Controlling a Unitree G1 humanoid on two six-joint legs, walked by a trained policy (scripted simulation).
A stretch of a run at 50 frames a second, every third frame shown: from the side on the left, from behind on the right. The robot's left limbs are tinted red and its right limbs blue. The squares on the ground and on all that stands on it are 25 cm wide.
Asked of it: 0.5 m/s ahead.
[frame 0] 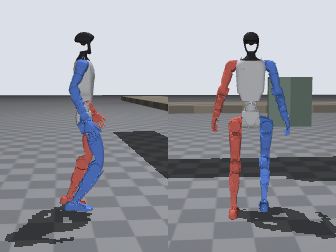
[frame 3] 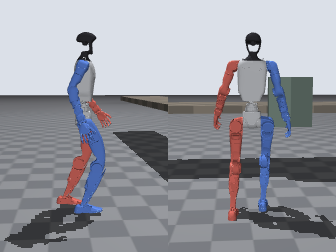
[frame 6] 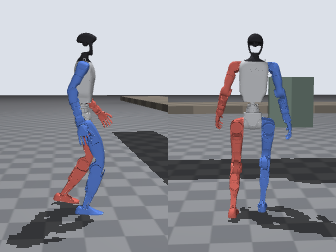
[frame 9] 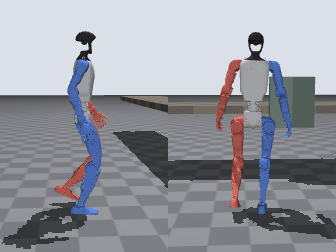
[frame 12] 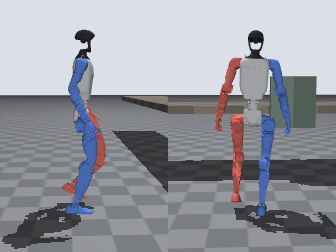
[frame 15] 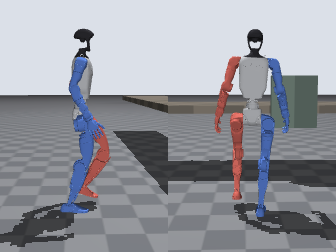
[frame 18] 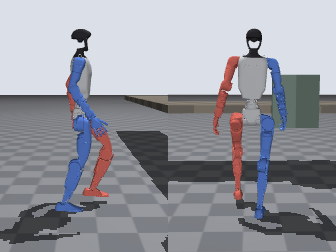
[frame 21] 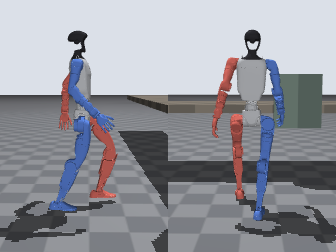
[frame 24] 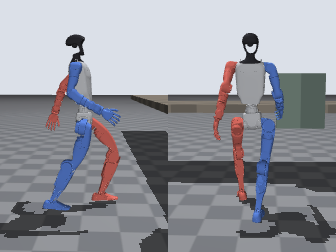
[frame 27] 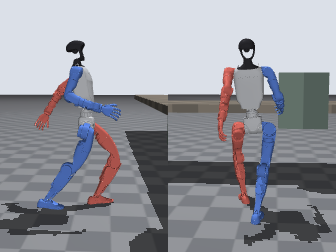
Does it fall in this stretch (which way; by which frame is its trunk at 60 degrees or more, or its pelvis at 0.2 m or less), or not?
no
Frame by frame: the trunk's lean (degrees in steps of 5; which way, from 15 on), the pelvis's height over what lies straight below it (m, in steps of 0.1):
0: 0, 0.8
3: 5, 0.8
6: 5, 0.8
9: 5, 0.8
12: 5, 0.8
15: 5, 0.8
18: 0, 0.8
21: 5, 0.8
24: 10, 0.7
27: 10, 0.7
